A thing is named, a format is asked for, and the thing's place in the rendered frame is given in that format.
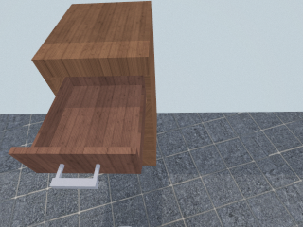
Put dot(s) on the handle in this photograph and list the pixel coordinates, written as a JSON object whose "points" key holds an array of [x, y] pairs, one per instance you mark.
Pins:
{"points": [[75, 183]]}

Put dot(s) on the drawer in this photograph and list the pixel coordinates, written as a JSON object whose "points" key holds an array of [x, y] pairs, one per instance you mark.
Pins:
{"points": [[98, 120]]}

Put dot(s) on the cabinet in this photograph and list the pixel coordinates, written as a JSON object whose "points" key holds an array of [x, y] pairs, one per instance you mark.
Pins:
{"points": [[105, 40]]}

